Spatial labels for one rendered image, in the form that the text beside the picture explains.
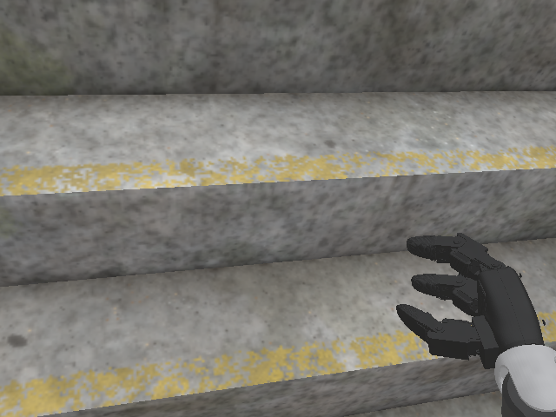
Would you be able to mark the robot right hand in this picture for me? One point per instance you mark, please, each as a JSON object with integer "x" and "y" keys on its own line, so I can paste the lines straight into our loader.
{"x": 503, "y": 314}

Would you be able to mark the robot right forearm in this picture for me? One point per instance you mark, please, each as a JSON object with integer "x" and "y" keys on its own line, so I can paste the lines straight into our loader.
{"x": 526, "y": 377}

